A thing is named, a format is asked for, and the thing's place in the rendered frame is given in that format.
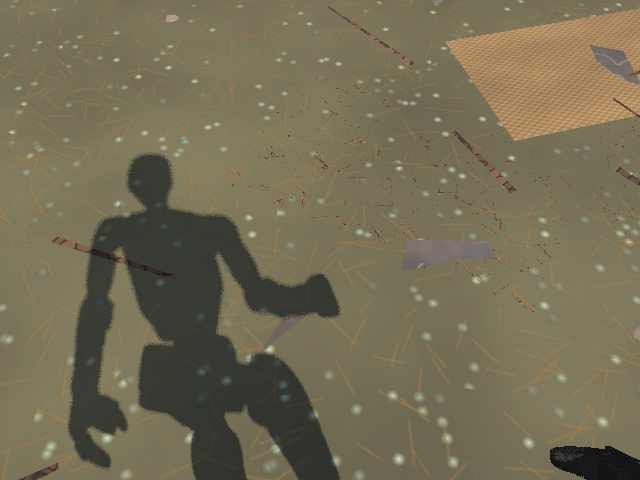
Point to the robot right hand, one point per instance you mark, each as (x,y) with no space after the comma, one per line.
(595,463)

